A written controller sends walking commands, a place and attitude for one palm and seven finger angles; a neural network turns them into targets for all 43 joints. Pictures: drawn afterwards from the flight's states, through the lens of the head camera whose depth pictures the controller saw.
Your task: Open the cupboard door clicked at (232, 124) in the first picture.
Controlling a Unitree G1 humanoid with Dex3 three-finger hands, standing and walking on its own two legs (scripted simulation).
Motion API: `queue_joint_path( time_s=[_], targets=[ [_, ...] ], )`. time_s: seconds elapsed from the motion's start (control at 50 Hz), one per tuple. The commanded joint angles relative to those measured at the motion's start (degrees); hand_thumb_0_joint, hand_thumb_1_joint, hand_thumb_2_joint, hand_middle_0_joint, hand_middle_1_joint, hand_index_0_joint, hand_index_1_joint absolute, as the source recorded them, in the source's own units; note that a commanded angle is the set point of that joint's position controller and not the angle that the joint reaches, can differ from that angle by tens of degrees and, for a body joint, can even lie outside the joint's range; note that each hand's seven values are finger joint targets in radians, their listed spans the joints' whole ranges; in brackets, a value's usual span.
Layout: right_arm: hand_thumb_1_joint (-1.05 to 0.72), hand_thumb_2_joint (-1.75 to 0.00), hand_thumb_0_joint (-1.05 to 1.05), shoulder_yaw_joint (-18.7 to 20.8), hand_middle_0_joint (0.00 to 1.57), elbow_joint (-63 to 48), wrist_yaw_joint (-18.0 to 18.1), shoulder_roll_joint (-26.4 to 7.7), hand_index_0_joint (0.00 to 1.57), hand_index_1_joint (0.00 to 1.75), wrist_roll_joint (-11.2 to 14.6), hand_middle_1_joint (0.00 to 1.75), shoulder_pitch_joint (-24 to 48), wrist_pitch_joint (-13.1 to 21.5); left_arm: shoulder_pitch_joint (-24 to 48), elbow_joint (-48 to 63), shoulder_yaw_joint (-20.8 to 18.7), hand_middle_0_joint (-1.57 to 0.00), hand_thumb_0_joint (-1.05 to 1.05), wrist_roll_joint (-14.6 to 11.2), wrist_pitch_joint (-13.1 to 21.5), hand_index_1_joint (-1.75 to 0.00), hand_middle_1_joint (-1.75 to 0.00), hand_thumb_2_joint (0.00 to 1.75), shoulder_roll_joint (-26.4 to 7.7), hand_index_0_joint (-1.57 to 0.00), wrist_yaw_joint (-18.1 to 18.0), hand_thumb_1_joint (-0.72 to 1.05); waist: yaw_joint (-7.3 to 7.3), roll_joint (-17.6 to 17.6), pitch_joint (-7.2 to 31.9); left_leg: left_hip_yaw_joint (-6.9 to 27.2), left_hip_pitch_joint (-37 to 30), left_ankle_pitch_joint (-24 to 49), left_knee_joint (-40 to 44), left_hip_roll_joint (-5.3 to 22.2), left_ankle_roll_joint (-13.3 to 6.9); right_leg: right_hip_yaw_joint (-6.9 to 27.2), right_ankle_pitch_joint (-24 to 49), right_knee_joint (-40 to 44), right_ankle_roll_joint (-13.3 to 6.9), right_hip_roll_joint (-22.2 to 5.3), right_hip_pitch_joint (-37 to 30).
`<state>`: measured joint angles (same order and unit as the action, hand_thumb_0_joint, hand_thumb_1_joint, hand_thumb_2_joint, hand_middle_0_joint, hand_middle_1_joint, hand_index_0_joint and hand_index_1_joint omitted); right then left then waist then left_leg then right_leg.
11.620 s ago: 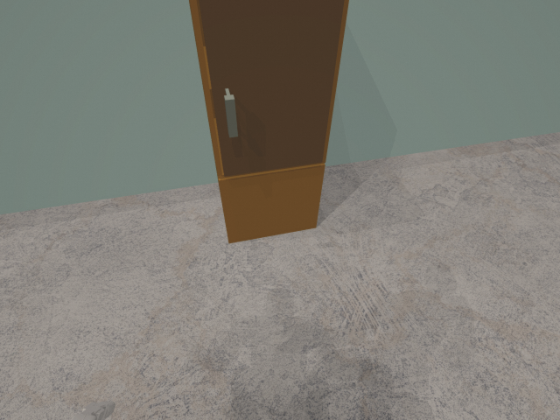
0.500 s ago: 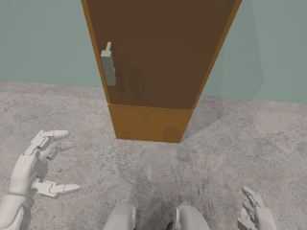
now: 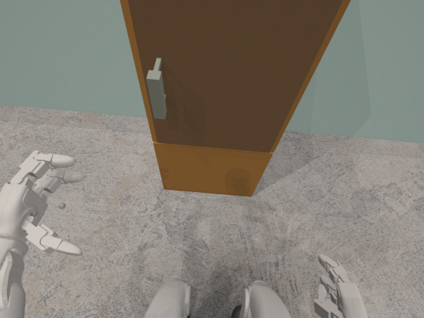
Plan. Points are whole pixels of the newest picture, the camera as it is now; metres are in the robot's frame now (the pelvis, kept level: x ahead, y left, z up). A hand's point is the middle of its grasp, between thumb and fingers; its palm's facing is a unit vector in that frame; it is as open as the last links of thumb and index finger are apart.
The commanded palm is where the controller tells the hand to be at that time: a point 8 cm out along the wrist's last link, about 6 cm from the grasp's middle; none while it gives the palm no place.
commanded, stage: raise the hand with hooked fingers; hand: left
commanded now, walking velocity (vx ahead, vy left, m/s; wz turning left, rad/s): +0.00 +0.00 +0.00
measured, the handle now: (159, 89) +0.58 +0.17 +0.02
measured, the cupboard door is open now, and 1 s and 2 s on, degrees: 0 0 0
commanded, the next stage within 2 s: move the hooked fingers beside the handle in 0.52 s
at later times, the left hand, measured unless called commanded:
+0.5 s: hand (72, 203) +0.29 +0.26 +0.04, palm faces +0.00 -1.00 -0.06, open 14.0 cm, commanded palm +0.26 +0.31 +0.04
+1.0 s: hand (89, 171) +0.35 +0.25 +0.04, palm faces -0.04 -1.00 -0.03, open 14.0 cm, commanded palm +0.33 +0.30 +0.04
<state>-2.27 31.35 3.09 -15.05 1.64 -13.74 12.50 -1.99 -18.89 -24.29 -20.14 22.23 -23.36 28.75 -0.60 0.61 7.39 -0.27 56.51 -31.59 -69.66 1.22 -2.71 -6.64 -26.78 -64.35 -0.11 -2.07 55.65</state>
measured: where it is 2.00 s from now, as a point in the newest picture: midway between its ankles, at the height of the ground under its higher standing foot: outside the picture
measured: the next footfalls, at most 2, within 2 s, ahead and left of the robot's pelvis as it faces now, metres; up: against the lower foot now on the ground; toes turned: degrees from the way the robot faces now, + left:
none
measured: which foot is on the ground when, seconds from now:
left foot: down 0.00-1.00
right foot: down 0.00-1.00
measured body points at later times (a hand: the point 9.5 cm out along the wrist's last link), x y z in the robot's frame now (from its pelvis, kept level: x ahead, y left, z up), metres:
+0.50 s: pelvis +0.00 -0.01 +0.00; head +0.10 +0.01 +0.44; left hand +0.28 +0.31 +0.05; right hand +0.16 -0.27 -0.08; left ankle +0.02 +0.08 -0.64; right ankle +0.04 -0.13 -0.64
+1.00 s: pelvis +0.00 -0.01 +0.00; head +0.11 +0.01 +0.43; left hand +0.34 +0.30 +0.04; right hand +0.14 -0.27 -0.09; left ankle +0.02 +0.08 -0.64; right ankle +0.04 -0.13 -0.64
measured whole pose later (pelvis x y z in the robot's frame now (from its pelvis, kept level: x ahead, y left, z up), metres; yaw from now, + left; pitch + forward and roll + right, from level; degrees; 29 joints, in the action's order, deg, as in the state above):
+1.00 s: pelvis +0.00 -0.01 +0.00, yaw -1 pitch +20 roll -3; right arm -2.1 32.3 3.6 -15.9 2.0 -14.4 10.0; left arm 12.8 -31.9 -25.1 -18.0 20.4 -25.4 29.5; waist -2.9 0.5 7.8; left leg -0.5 58.8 -31.6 -70.0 2.0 -2.0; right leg -6.2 -26.8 -65.3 -0.9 -1.2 58.6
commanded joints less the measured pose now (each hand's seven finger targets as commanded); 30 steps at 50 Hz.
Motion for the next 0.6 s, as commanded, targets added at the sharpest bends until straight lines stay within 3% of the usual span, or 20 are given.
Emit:
queue_joint_path(
  time_s=[0.0, 0.06, 0.1, 0.16, 0.24, 0.3, 0.46, 0.54, 0.58],
  targets=[
    [-0.9, -0.9, 0.0, 4.75, 0.2, -7.19, 0.82, -10.53, 0.2, 0.3, 0.58, 0.3, -1.62, 2.3, 8.35, 6.27, -6.14, -0.3, 0.0, -2.09, 1.61, -1.2, -1.2, 0.3, -13.64, -0.3, 1.66, -0.5, -0.01, 6.0, 17.74, 4.5, -13.64, 20.6, 12.71, -0.48, 3.09, 1.86, 8.25, 6.13, -1.74, 3.06, -8.91],
    [-0.9, -0.9, 0.0, 4.9, 0.2, -7.98, 0.69, -10.48, 0.2, 0.3, 0.7, 0.3, -1.71, 2.51, 6.7, 6.62, -4.77, -0.3, 0.0, -2.69, 0.97, -1.2, -1.2, 0.3, -12.05, -0.3, 2.51, -0.5, 0.34, 5.75, 18.47, 4.47, -14.06, 22.25, 12.97, -0.57, 2.84, 1.94, 9.27, 6.55, -1.9, 3.04, -10.24],
    [-0.9, -0.9, 0.0, 5.16, 0.2, -7.96, 0.33, -10.51, 0.2, 0.3, 0.51, 0.3, -2.35, 2.58, 5.57, 7.9, -5.64, -0.3, 0.0, -2.79, 1.32, -1.2, -1.2, 0.3, -12.89, -0.3, 2.43, -0.5, 0.61, 5.4, 20.58, 4.17, -15.37, 24.54, 12.57, -0.5, 2.8, 2.23, 11.09, 6.71, -1.66, 2.96, -11.18],
    [-0.9, -0.9, 0.0, 5.15, 0.2, -7.84, 0.07, -10.54, 0.2, 0.3, 0.18, 0.3, -2.54, 2.5, 5.69, 8.13, -6.75, -0.3, 0.0, -2.89, 2.65, -1.2, -1.2, 0.3, -14.1, -0.3, 1.31, -0.5, 0.31, 3.94, 18.82, 3.9, -12.87, 23.19, 11.97, -0.64, 2.53, 2.4, 10.79, 6.43, -1.77, 3.24, -11.21],
    [-0.9, -0.9, 0.0, 5.12, 0.2, -7.52, -0.03, -10.14, 0.2, 0.3, 0.31, 0.3, -2.13, 2.11, 6.91, 7.76, -7.06, -0.3, 0.0, -2.48, 4.21, -1.2, -1.2, 0.3, -13.8, -0.3, -0.05, -0.5, 0.11, 5.48, 16.88, 3.49, -11.95, 19.05, 12.51, -0.71, 2.42, 2.74, 8.02, 6.82, -1.71, 2.89, -10.3],
    [-0.9, -0.9, 0.0, 5.11, 0.2, -7.71, 0.08, -10.04, 0.2, 0.3, 0.32, 0.3, -2.18, 1.82, 7.5, 8.4, -7.11, -0.3, 0.0, -2.39, 4.62, -1.2, -1.2, 0.3, -14.16, -0.3, 0.13, -0.5, 0.25, 6.5, 18.66, 3.23, -12.68, 19.73, 12.48, -0.76, 2.28, 3.13, 8.8, 6.88, -1.74, 2.87, -11.46],
    [-0.9, -0.9, 0.0, 4.79, 0.2, -8.02, 0.58, -10.08, 0.2, 0.3, 0.44, 0.3, -1.93, 1.48, 8.02, 6.77, -6.72, -0.3, 0.0, -2.93, 3.57, -1.2, -1.2, 0.3, -14.25, -0.3, 1.51, -0.5, -0.43, 3.87, 17.72, 2.65, -9.61, 17.48, 11.32, -0.96, 1.46, 4.26, 8.69, 7.58, -1.65, 2.98, -13.31],
    [-0.9, -0.9, 0.0, 4.61, 0.2, -8.03, 0.56, -9.79, 0.2, 0.3, 0.58, 0.3, -1.44, 1.43, 8.03, 6.09, -5.96, -0.3, 0.0, -2.9, 3.79, -1.2, -1.2, 0.3, -12.94, -0.3, 1.42, -0.5, -0.37, 4.82, 16.46, 2.45, -9.31, 15.5, 11.56, -1.05, 1.5, 4.43, 6.91, 8.08, -1.47, 2.76, -12.3],
    [-0.9, -0.9, 0.0, 4.55, 0.2, -7.94, 0.66, -9.87, 0.2, 0.3, 0.51, 0.3, -1.6, 1.42, 8.95, 6.69, -6.17, -0.3, 0.0, -2.71, 4.11, -1.2, -1.2, 0.3, -13.73, -0.3, 1.67, -0.5, -0.33, 5.07, 17.91, 2.43, -9.86, 16.7, 11.14, -0.94, 1.45, 4.57, 8.11, 7.55, -1.63, 2.87, -12.88]
  ],
)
